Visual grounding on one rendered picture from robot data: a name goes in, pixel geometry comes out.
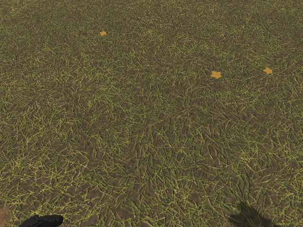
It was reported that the left robot hand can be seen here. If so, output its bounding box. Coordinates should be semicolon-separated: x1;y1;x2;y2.
18;215;63;227

